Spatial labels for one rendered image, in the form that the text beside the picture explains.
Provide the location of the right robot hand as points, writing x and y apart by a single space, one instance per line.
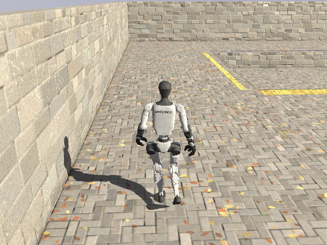
190 148

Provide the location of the robot right forearm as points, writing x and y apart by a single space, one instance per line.
189 137

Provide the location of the robot left forearm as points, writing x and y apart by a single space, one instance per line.
139 132

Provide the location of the robot left shin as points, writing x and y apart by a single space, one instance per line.
159 180

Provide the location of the robot right foot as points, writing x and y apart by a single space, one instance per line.
177 200

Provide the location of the left robot hand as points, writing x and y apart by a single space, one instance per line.
138 141

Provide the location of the right robot upper arm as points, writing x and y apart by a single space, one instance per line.
182 116

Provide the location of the left robot upper arm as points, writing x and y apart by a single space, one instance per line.
145 115

